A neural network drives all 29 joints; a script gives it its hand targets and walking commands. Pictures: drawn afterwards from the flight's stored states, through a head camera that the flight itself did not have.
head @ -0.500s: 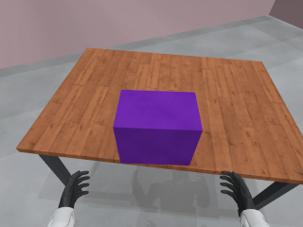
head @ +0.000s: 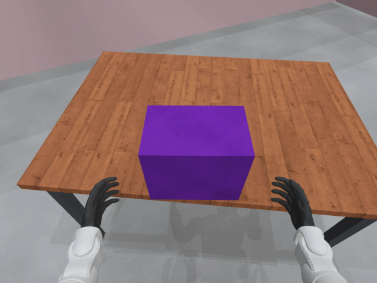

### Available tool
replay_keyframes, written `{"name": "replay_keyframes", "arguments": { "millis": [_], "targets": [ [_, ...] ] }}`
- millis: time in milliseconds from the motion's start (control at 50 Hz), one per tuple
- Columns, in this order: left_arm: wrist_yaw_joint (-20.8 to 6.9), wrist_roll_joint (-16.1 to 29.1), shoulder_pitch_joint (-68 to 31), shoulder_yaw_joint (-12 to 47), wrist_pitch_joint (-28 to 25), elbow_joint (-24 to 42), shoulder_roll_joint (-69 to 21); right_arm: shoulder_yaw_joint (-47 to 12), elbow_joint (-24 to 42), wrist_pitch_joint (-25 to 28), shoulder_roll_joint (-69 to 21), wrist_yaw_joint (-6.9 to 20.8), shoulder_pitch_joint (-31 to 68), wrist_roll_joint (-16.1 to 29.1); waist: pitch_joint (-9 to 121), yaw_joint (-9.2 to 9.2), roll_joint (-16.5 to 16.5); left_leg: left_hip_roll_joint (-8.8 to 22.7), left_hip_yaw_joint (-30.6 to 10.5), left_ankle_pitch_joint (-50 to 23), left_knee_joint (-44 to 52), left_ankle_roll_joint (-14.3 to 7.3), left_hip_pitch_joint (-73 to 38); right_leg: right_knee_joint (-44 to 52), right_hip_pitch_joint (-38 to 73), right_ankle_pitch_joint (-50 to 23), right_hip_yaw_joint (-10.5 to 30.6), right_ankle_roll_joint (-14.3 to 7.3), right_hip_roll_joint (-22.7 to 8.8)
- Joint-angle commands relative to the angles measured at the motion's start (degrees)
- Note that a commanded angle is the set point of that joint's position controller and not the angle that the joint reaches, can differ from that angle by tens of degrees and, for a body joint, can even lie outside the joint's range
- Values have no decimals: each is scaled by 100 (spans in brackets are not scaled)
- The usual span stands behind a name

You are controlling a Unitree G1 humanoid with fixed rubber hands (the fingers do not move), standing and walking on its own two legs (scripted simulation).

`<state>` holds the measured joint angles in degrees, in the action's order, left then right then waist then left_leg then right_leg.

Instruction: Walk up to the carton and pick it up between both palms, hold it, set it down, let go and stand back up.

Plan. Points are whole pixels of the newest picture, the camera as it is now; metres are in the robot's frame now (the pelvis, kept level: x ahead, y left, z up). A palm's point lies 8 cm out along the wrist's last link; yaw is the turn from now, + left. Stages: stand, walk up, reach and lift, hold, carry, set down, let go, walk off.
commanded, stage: reach and lift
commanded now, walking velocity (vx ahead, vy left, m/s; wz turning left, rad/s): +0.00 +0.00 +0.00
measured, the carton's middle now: (195, 154) +0.44 -0.01 -0.03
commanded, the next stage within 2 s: none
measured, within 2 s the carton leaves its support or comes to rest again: neither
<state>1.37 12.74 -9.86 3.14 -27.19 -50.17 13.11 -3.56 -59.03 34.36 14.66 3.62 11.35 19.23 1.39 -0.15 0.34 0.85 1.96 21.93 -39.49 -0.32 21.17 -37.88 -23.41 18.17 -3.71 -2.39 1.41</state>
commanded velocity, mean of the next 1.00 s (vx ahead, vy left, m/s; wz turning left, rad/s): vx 0.00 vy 0.00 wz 0.00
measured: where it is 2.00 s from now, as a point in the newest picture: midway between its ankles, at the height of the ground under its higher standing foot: outside the picture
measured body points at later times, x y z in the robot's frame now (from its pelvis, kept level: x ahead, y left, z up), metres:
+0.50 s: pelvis -0.01 +0.00 +0.01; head +0.03 +0.00 +0.46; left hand +0.37 +0.22 +0.04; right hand +0.36 -0.24 +0.04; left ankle -0.02 +0.11 -0.72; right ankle +0.01 -0.09 -0.72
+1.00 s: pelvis -0.02 -0.01 +0.01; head +0.05 -0.01 +0.45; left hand +0.43 +0.21 +0.09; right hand +0.43 -0.23 +0.09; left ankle -0.02 +0.11 -0.72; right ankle +0.01 -0.09 -0.72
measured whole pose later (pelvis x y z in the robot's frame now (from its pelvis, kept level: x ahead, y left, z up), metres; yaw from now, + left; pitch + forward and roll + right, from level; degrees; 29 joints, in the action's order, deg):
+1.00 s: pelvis -0.02 -0.01 +0.01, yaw +0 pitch +17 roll +0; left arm 1.1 15.5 -49.4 1.3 -7.6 -64.5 17.8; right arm -7.7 -64.0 9.2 22.0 -0.1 46.9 26.8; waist 10.6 1.2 -0.4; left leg 1.3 2.0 14.7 -32.8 0.1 35.0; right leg -30.2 -36.8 10.4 -3.7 -3.0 2.1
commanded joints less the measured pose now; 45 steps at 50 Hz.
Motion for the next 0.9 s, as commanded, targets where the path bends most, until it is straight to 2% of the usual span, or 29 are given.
{"name": "replay_keyframes", "arguments": {
  "millis": [0,60,160,260,360,380,440,560,640,740,880],
  "targets": [
    [113,132,-1626,-195,-46,609,816,106,695,-24,1113,40,1713,167,1828,39,-147,-92,-265,-1751,615,253,-90,524,810,-1494,529,209,-23],
    [179,194,-2015,-214,70,641,898,66,866,-241,1177,53,2047,257,2107,115,-107,-100,-199,-1636,644,217,49,493,857,-1464,568,223,-46],
    [116,162,-2275,-333,367,654,938,-90,843,-575,1289,-1,2270,491,2611,112,-69,-117,-163,-2209,588,233,-26,462,1214,-2316,628,268,-44],
    [42,122,-2843,-365,825,741,958,-147,745,-968,1451,-61,2727,647,2705,101,102,-100,-137,-2349,732,270,-273,683,1092,-2263,566,238,-27],
    [32,139,-3354,-373,1248,810,997,-65,972,-1380,1512,-99,3303,577,2845,85,-50,-82,-121,-2412,873,226,-405,895,1064,-2250,496,270,-16],
    [4,121,-3205,-389,1285,480,955,-109,674,-1420,1429,-98,3139,561,2890,157,-185,-47,-195,-2541,895,214,-551,979,1023,-2265,384,216,37],
    [-42,71,-3607,-452,1369,435,1018,-71,714,-1537,1502,-145,3473,550,3008,143,-153,-68,-172,-2605,905,197,-512,1055,1047,-2364,417,224,-1],
    [-3,166,-4539,-337,1461,82,1086,-1,658,-1804,1557,-193,4252,499,3067,107,-162,-59,-169,-2019,1099,97,-132,1069,1016,-1989,426,267,-71],
    [35,261,-5103,-233,1497,-171,1127,-7,486,-1987,1612,-212,4690,521,3371,94,-52,-42,-165,-1946,1061,114,4,1009,860,-1907,396,253,-87],
    [32,259,-5607,-283,1574,-418,1237,-92,257,-2123,1732,-279,5186,638,4011,105,37,-63,-142,-2350,884,182,88,876,905,-2337,375,280,-51],
    [-20,254,-6161,-372,1780,-609,1418,-222,215,-2307,1880,-380,5858,765,4531,139,-145,-108,-90,-2607,873,167,339,798,1309,-2856,415,402,-23]
  ]
}}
